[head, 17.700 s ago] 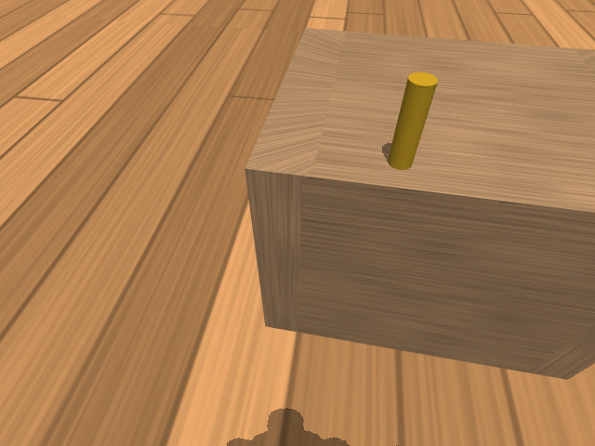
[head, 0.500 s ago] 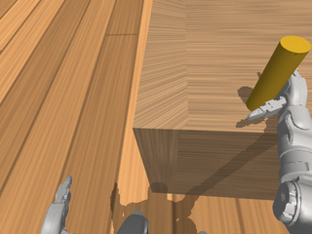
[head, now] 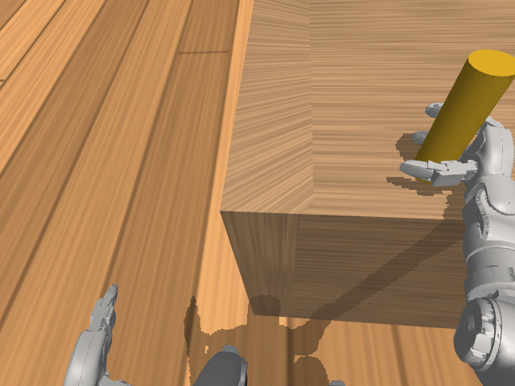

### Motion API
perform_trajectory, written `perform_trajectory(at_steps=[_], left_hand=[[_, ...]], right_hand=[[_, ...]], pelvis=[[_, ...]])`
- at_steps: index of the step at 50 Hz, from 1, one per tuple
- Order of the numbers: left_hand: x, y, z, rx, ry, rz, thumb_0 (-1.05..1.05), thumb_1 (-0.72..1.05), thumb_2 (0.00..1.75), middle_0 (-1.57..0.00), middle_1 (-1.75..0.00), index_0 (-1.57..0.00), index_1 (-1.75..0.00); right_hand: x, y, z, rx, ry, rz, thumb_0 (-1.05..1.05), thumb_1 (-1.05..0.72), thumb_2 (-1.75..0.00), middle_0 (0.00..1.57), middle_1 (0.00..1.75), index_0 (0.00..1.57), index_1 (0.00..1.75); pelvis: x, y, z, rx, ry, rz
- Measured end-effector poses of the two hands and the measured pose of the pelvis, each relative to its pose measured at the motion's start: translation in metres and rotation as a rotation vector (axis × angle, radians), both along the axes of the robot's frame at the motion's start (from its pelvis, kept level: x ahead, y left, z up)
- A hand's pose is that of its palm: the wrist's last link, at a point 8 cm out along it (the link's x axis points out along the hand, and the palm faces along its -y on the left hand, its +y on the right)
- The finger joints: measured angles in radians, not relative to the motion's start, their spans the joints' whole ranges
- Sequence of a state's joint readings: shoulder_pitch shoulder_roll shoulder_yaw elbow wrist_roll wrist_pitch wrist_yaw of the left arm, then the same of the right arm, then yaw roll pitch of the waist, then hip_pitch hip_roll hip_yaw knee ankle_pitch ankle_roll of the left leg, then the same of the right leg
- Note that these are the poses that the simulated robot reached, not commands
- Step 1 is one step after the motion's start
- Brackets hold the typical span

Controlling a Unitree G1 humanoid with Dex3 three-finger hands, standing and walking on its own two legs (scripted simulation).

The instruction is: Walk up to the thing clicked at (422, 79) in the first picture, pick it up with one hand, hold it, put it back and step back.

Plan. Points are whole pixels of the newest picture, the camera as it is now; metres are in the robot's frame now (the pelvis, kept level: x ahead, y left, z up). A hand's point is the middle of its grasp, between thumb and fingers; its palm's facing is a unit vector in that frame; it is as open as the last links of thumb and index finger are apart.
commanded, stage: close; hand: right
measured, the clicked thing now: (454, 126) +0.47 -0.21 +0.13
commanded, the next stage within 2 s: settle in 0.08 s
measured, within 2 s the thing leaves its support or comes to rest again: leaves its support in 0.30 s
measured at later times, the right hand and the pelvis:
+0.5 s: hand (453, 128) +0.48 -0.21 +0.12, palm faces +0.12 +0.99 +0.01, open 7.5 cm; pelvis +0.01 +0.00 +0.01, yaw +0 degrees
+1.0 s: hand (460, 106) +0.48 -0.20 +0.16, palm faces +0.11 +0.99 +0.01, open 7.5 cm; pelvis +0.01 +0.00 +0.02, yaw +0 degrees
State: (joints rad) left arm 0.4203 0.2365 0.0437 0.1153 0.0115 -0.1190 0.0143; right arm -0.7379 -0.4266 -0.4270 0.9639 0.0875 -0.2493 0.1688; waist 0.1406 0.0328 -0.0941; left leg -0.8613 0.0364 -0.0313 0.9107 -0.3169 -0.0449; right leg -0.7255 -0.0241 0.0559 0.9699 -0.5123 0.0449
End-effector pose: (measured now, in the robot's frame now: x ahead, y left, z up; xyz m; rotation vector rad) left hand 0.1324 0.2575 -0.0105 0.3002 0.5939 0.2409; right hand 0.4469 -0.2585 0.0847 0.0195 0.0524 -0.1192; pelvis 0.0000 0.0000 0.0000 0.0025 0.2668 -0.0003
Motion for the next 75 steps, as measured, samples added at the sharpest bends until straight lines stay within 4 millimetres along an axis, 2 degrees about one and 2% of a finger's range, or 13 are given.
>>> perform_trajectory(at_steps=[6,10,14,18,22,26,34,40,49,68,75], left_hand=[[-0.004,-0.003,-0.011,-0.017,0.044,0.004,-0.01,-0.53,0.05,-0.05,-0.05,-0.05,-0.05],[0.000,0.000,-0.010,-0.017,0.030,0.019,-0.02,-0.53,0.05,-0.05,-0.05,-0.06,-0.05],[0.002,0.000,-0.003,-0.024,0.004,0.017,-0.02,-0.54,0.05,-0.06,-0.05,-0.06,-0.05],[0.004,-0.002,-0.002,-0.027,0.002,0.004,-0.01,-0.55,0.05,-0.06,-0.06,-0.06,-0.06],[0.005,-0.005,-0.008,-0.042,0.026,0.001,-0.01,-0.55,0.05,-0.07,-0.06,-0.06,-0.06],[0.002,-0.006,-0.011,-0.060,0.044,0.007,-0.01,-0.54,0.05,-0.07,-0.06,-0.07,-0.06],[0.005,0.005,-0.005,-0.049,0.021,0.025,-0.02,-0.54,0.05,-0.07,-0.06,-0.06,-0.06],[0.008,-0.001,0.000,-0.065,0.005,0.001,-0.01,-0.53,0.05,-0.06,-0.06,-0.06,-0.06],[0.001,-0.003,-0.003,-0.084,0.023,0.010,-0.01,-0.52,0.04,-0.06,-0.06,-0.06,-0.05],[0.008,-0.004,-0.002,-0.086,0.024,0.019,-0.01,-0.54,0.05,-0.06,-0.05,-0.05,-0.05],[0.009,-0.009,-0.001,-0.098,0.027,0.007,-0.01,-0.54,0.05,-0.06,-0.05,-0.06,-0.05]], right_hand=[[0.005,0.005,0.004,0.017,-0.002,0.006,-0.01,0.10,-0.59,1.03,0.82,1.02,0.83],[0.009,0.004,0.007,0.007,0.002,-0.006,-0.01,0.10,-0.69,1.00,0.87,0.99,0.87],[0.005,0.002,0.008,0.000,0.010,0.002,-0.01,0.08,-0.84,0.95,0.94,0.95,0.94],[0.002,0.001,0.016,0.017,-0.010,0.003,-0.01,0.07,-0.99,0.91,1.02,0.90,1.02],[0.003,-0.002,0.030,-0.006,-0.040,-0.003,0.00,0.10,-1.05,0.90,1.10,0.89,1.09],[0.005,-0.002,0.040,-0.013,-0.026,0.000,0.00,0.09,-1.07,0.88,1.13,0.87,1.12],[0.009,0.001,0.059,0.003,-0.026,0.009,0.00,0.10,-1.08,0.88,1.14,0.87,1.13],[0.008,0.005,0.064,0.007,-0.020,0.014,0.00,0.10,-1.08,0.88,1.14,0.87,1.13],[0.007,0.004,0.073,-0.006,-0.025,0.003,0.00,0.10,-1.08,0.87,1.15,0.86,1.14],[0.012,0.002,0.094,0.001,-0.027,0.010,0.00,0.09,-1.09,0.85,1.18,0.84,1.17],[0.008,0.002,0.101,-0.007,-0.035,0.021,0.00,0.09,-1.09,0.85,1.18,0.85,1.17]], pelvis=[[0.003,-0.001,0.000,0.004,0.008,-0.006],[0.004,-0.002,0.000,0.003,0.007,0.001],[0.006,-0.002,0.002,0.000,-0.002,0.002],[0.007,-0.001,0.004,0.001,-0.011,-0.002],[0.006,0.000,0.006,0.002,-0.017,-0.001],[0.008,-0.001,0.009,0.002,-0.026,-0.005],[0.009,0.000,0.015,-0.005,-0.048,0.001],[0.008,0.002,0.018,-0.007,-0.059,0.003],[0.007,0.002,0.021,-0.007,-0.072,0.004],[0.013,-0.001,0.027,-0.005,-0.089,0.003],[0.015,-0.003,0.030,-0.004,-0.098,0.007]])
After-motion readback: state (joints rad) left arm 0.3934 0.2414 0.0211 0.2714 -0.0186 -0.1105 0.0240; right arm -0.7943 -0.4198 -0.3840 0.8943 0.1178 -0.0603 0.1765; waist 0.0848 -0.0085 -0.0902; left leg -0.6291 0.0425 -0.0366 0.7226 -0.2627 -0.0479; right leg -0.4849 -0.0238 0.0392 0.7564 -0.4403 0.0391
